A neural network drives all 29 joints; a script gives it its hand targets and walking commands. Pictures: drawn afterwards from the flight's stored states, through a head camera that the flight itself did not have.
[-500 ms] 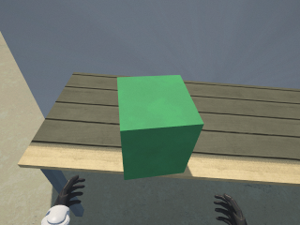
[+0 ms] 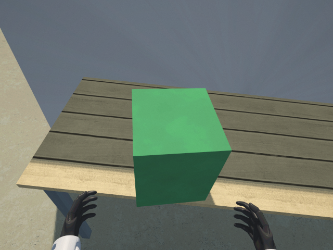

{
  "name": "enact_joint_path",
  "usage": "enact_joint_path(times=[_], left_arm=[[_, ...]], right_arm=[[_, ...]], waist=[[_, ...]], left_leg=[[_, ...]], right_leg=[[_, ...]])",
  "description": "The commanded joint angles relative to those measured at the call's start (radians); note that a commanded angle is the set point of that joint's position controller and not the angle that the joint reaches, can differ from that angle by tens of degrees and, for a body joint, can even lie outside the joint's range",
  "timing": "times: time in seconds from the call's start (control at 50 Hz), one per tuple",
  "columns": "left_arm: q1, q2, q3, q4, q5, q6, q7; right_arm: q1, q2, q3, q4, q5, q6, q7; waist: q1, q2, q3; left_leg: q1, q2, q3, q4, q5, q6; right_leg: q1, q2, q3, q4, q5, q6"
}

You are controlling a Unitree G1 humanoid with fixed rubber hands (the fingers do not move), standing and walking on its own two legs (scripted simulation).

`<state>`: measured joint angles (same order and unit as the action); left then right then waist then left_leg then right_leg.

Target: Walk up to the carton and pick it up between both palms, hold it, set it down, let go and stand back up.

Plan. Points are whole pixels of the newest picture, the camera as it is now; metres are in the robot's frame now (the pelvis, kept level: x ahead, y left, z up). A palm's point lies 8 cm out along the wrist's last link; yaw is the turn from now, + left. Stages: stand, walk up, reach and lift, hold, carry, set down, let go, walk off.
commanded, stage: reach and lift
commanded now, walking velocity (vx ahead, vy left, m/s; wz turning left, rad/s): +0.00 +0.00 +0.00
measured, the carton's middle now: (170, 148) +0.37 +0.02 +0.02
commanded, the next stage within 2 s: none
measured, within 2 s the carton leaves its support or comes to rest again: neither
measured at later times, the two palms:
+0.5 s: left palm (75, 216) +0.17 +0.22 +0.01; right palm (262, 216) +0.21 -0.20 +0.01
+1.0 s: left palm (71, 173) +0.23 +0.23 +0.08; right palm (257, 174) +0.28 -0.18 +0.07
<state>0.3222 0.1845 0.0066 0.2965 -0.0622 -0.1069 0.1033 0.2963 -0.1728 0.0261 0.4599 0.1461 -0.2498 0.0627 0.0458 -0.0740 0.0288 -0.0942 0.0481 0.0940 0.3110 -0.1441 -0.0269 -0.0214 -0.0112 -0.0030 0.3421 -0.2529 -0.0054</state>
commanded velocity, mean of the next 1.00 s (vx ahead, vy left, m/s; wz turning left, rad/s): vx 0.00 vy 0.00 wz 0.00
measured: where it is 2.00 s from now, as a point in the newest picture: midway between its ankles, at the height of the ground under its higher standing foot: outside the picture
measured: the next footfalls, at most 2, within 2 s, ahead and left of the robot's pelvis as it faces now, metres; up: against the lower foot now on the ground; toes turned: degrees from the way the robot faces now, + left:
none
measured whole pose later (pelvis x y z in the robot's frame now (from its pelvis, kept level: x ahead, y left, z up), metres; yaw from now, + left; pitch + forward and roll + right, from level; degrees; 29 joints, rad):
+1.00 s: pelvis -0.01 -0.01 +0.00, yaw +0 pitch -2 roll +1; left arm 0.09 0.17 0.15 -0.18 -0.15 0.36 0.05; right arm 0.00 -0.25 0.07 0.04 0.30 0.11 -0.11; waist 0.06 -0.02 0.07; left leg -0.12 0.07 0.08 0.27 -0.11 -0.04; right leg -0.05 0.01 -0.01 0.31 -0.22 -0.02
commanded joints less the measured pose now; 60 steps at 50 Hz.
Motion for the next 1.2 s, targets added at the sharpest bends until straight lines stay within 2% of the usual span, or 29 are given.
enact_joint_path(times=[0.0,0.02,0.04,0.06,0.1,0.12,0.14,0.16,0.18,0.2,0.22,0.28,0.36,0.42,0.48,0.6,0.72,0.86,0.88,0.9,0.92,0.94,0.98,1.04,1.1,1.14,1.18], left_arm=[[0.012,0.050,0.024,-0.193,0.023,-0.052,0.010],[0.011,0.048,0.029,-0.207,0.027,-0.053,0.010],[0.034,0.043,0.020,-0.232,0.019,-0.063,0.010],[0.041,0.032,0.016,-0.246,0.022,-0.070,0.013],[0.077,0.031,0.027,-0.242,0.022,-0.075,0.004],[0.087,0.020,0.030,-0.264,0.025,-0.078,0.002],[0.094,0.018,0.030,-0.266,0.025,-0.080,-0.001],[0.107,0.023,0.033,-0.312,0.019,-0.107,0.002],[0.124,0.010,0.018,-0.282,0.020,-0.121,0.000],[0.115,0.011,0.026,-0.294,0.013,-0.135,-0.003],[0.125,0.009,0.022,-0.266,0.011,-0.140,-0.010],[0.076,0.026,0.045,-0.255,-0.007,-0.125,-0.033],[-0.062,0.062,0.053,-0.306,-0.050,-0.052,-0.047],[-0.134,0.075,0.040,-0.371,-0.073,0.009,-0.032],[-0.159,0.088,0.056,-0.404,-0.087,0.084,-0.030],[-0.202,0.091,0.134,-0.508,-0.083,0.274,-0.046],[-0.264,0.078,0.155,-0.571,-0.086,0.366,-0.058],[-0.384,0.087,0.160,-0.628,-0.103,0.429,-0.055],[-0.312,0.060,0.155,-0.632,-0.081,0.436,-0.053],[-0.368,0.072,0.167,-0.655,-0.081,0.440,-0.055],[-0.341,0.067,0.172,-0.631,-0.078,0.451,-0.056],[-0.371,0.073,0.185,-0.615,-0.076,0.461,-0.057],[-0.400,0.069,0.186,-0.641,-0.069,0.488,-0.049],[-0.478,0.089,0.192,-0.707,-0.090,0.528,-0.041],[-0.519,0.096,0.204,-0.708,-0.101,0.560,-0.033],[-0.587,0.097,0.209,-0.674,-0.098,0.588,-0.031],[-0.579,0.078,0.226,-0.648,-0.066,0.636,-0.023]], right_arm=[[0.004,-0.111,-0.009,-0.135,0.054,-0.068,-0.002],[0.000,-0.111,-0.007,-0.147,0.064,-0.076,-0.005],[0.007,-0.114,-0.009,-0.184,0.062,-0.093,-0.007],[0.019,-0.118,-0.011,-0.174,0.070,-0.102,-0.005],[0.035,-0.132,-0.001,-0.193,0.077,-0.113,-0.010],[0.050,-0.131,0.005,-0.195,0.086,-0.120,-0.010],[0.049,-0.139,0.009,-0.207,0.087,-0.129,-0.013],[0.049,-0.152,0.030,-0.292,0.110,-0.151,-0.014],[0.060,-0.155,0.039,-0.271,0.123,-0.161,-0.016],[0.050,-0.155,0.050,-0.286,0.126,-0.171,-0.018],[0.054,-0.153,0.048,-0.277,0.126,-0.172,-0.020],[0.041,-0.142,0.052,-0.292,0.110,-0.148,-0.033],[-0.048,-0.113,0.045,-0.365,0.071,-0.058,-0.066],[-0.106,-0.088,0.033,-0.438,0.066,0.019,-0.081],[-0.137,-0.079,0.019,-0.478,0.070,0.092,-0.100],[-0.221,-0.100,0.021,-0.534,0.107,0.227,-0.156],[-0.315,-0.128,0.005,-0.589,0.135,0.288,-0.169],[-0.437,-0.158,-0.024,-0.604,0.153,0.336,-0.162],[-0.398,-0.170,-0.008,-0.575,0.148,0.335,-0.165],[-0.453,-0.180,-0.006,-0.591,0.155,0.333,-0.170],[-0.443,-0.181,0.008,-0.572,0.165,0.337,-0.173],[-0.474,-0.192,0.003,-0.555,0.161,0.345,-0.175],[-0.505,-0.194,0.007,-0.545,0.179,0.363,-0.176],[-0.606,-0.215,-0.011,-0.624,0.194,0.374,-0.189],[-0.654,-0.226,-0.021,-0.623,0.193,0.385,-0.201],[-0.727,-0.231,-0.021,-0.588,0.199,0.411,-0.203],[-0.710,-0.230,0.002,-0.494,0.231,0.454,-0.194]], waist=[[-0.003,0.133,-0.029],[0.001,0.148,-0.031],[-0.003,0.124,-0.043],[0.001,0.140,-0.025],[-0.003,0.089,-0.024],[0.004,0.106,-0.033],[-0.003,0.094,-0.021],[0.052,0.094,-0.093],[0.023,0.084,-0.072],[0.038,0.077,-0.077],[0.023,0.072,-0.060],[0.021,0.036,-0.004],[0.021,0.008,0.058],[0.020,0.019,0.051],[0.019,0.035,0.019],[0.032,0.078,-0.041],[0.030,0.090,-0.094],[0.023,0.086,-0.151],[0.003,0.065,-0.140],[0.011,0.074,-0.176],[0.010,0.055,-0.157],[0.013,0.043,-0.162],[0.014,0.059,-0.173],[0.012,0.056,-0.240],[0.011,0.049,-0.281],[0.017,0.050,-0.262],[0.031,0.095,-0.218]], left_leg=[[0.241,-0.057,-0.035,0.025,0.305,-0.020],[0.237,-0.060,-0.032,0.029,0.313,-0.025],[0.238,-0.061,-0.032,0.041,0.349,-0.024],[0.242,-0.058,-0.041,0.045,0.384,-0.031],[0.253,-0.061,-0.037,0.049,0.414,-0.022],[0.264,-0.061,-0.042,0.052,0.436,-0.027],[0.262,-0.062,-0.041,0.056,0.453,-0.027],[0.265,-0.063,-0.051,0.079,0.547,-0.039],[0.258,-0.068,-0.047,0.077,0.545,-0.043],[0.255,-0.070,-0.048,0.080,0.545,-0.041],[0.252,-0.073,-0.043,0.074,0.524,-0.040],[0.250,-0.076,-0.035,0.052,0.410,-0.021],[0.187,-0.069,-0.019,0.002,0.177,0.010],[0.160,-0.059,-0.014,-0.013,0.100,0.022],[0.166,-0.059,-0.019,-0.014,0.121,0.024],[0.208,-0.066,-0.034,0.000,0.280,0.005],[0.269,-0.062,-0.040,0.019,0.361,-0.003],[0.287,-0.055,-0.040,0.023,0.339,-0.001],[0.283,-0.050,-0.047,0.019,0.371,0.002],[0.275,-0.054,-0.047,0.020,0.381,0.003],[0.266,-0.055,-0.049,0.020,0.375,0.008],[0.249,-0.055,-0.049,0.009,0.333,0.012],[0.257,-0.054,-0.046,0.010,0.334,0.009],[0.249,-0.056,-0.038,0.017,0.332,0.008],[0.240,-0.058,-0.034,0.030,0.329,0.010],[0.210,-0.056,-0.033,0.016,0.272,0.011],[0.221,-0.050,-0.033,0.003,0.261,0.007]], right_leg=[[-0.260,0.032,0.011,-0.134,0.117,-0.038],[-0.254,0.035,0.012,-0.131,0.117,-0.040],[-0.248,0.042,0.008,-0.124,0.154,-0.037],[-0.255,0.044,0.005,-0.120,0.170,-0.044],[-0.239,0.049,0.005,-0.125,0.216,-0.039],[-0.241,0.048,0.007,-0.122,0.241,-0.041],[-0.233,0.050,0.008,-0.122,0.270,-0.038],[-0.185,0.058,0.017,-0.099,0.383,-0.039],[-0.184,0.059,0.022,-0.094,0.415,-0.032],[-0.179,0.057,0.022,-0.089,0.427,-0.028],[-0.188,0.055,0.026,-0.095,0.418,-0.026],[-0.224,0.033,0.035,-0.120,0.346,-0.016],[-0.263,-0.003,0.053,-0.148,0.167,0.000],[-0.284,-0.012,0.061,-0.154,0.054,-0.003],[-0.274,-0.015,0.066,-0.153,0.062,0.002],[-0.227,0.010,0.051,-0.143,0.178,0.013],[-0.252,0.039,0.025,-0.148,0.190,0.006],[-0.280,0.050,0.013,-0.149,0.153,0.004],[-0.259,0.043,0.018,-0.138,0.200,0.009],[-0.245,0.039,0.019,-0.128,0.229,0.014],[-0.227,0.038,0.024,-0.122,0.252,0.020],[-0.224,0.037,0.025,-0.125,0.227,0.019],[-0.223,0.043,0.019,-0.121,0.224,0.015],[-0.220,0.048,0.017,-0.112,0.228,0.021],[-0.213,0.047,0.021,-0.093,0.280,0.029],[-0.219,0.047,0.020,-0.091,0.229,0.027],[-0.228,0.048,0.027,-0.099,0.182,0.013]])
